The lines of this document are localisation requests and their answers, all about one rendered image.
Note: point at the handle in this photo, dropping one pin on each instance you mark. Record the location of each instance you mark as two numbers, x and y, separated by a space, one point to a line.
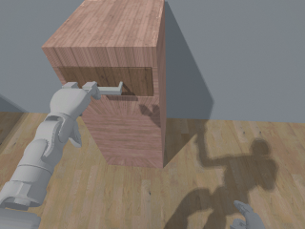
111 90

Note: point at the left robot forearm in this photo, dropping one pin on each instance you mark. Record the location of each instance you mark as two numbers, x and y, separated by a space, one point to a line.
28 184

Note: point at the robot left hand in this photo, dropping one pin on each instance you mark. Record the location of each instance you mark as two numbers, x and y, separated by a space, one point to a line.
73 101

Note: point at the drawer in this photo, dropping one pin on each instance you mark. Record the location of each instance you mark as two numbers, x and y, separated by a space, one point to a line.
137 81

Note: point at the robot right hand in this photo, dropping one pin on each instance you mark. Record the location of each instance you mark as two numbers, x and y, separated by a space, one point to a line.
252 220

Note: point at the robot left upper arm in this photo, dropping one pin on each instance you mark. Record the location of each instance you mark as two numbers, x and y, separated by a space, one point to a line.
14 219

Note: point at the cabinet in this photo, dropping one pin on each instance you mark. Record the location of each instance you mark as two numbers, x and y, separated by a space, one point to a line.
129 130

